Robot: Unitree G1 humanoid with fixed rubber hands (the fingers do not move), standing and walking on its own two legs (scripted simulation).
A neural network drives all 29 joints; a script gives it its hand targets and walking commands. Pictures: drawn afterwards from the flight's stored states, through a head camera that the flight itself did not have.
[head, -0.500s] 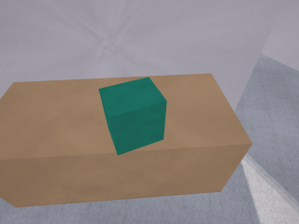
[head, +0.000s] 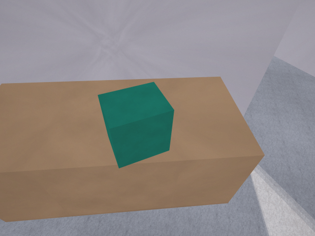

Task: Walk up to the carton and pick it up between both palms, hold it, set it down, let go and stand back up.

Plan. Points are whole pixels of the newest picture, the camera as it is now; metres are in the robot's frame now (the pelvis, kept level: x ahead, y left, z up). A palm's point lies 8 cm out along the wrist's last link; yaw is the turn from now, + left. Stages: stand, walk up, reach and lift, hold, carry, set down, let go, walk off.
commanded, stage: stand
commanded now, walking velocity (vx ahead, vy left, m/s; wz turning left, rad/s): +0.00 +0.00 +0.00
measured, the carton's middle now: (136, 124) +0.57 +0.11 -0.10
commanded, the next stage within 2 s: none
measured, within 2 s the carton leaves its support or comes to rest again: neither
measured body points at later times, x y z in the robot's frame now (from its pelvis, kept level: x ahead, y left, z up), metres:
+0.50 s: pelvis +0.08 -0.01 +0.00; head +0.10 -0.01 +0.45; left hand +0.14 +0.29 -0.13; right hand +0.16 -0.30 -0.13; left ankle +0.06 +0.12 -0.74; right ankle +0.00 -0.13 -0.74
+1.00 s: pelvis +0.07 -0.02 +0.00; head +0.09 -0.02 +0.45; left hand +0.15 +0.28 -0.13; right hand +0.13 -0.31 -0.13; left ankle +0.06 +0.12 -0.74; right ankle +0.00 -0.13 -0.74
